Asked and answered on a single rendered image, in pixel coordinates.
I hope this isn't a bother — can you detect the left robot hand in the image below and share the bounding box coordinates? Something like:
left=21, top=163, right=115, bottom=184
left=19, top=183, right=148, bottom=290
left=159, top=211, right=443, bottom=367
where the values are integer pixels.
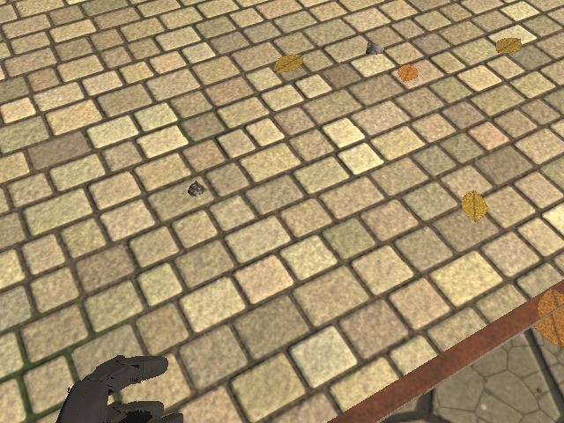
left=56, top=355, right=183, bottom=423

